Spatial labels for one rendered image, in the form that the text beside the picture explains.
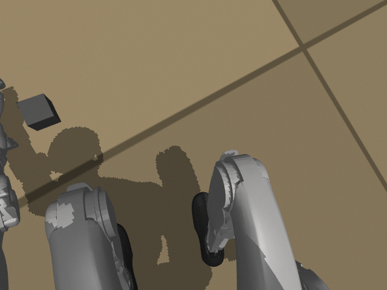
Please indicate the left robot arm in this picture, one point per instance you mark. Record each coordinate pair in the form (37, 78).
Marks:
(9, 208)

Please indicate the cube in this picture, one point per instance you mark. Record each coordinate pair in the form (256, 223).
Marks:
(38, 112)

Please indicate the right robot foot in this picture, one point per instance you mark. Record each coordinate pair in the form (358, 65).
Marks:
(200, 221)

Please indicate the left robot hand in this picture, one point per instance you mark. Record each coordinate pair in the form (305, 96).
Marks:
(11, 144)

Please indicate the left robot foot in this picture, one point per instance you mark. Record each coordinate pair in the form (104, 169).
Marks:
(127, 255)

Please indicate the right robot hand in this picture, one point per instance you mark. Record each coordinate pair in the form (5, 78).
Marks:
(309, 279)

